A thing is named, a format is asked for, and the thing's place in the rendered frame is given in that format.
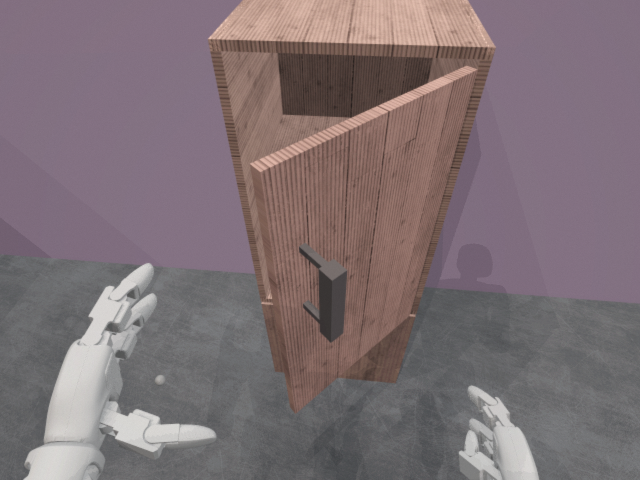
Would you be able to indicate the cupboard door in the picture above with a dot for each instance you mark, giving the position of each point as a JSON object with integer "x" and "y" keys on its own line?
{"x": 365, "y": 192}

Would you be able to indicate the right robot hand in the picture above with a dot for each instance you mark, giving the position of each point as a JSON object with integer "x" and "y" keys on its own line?
{"x": 507, "y": 453}

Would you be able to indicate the handle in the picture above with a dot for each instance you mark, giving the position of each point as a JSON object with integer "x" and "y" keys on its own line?
{"x": 332, "y": 294}

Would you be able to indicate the left robot forearm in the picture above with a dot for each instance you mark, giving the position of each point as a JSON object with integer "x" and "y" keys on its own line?
{"x": 65, "y": 461}

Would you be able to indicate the left robot hand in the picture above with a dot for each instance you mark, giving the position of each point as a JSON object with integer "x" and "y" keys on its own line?
{"x": 80, "y": 410}

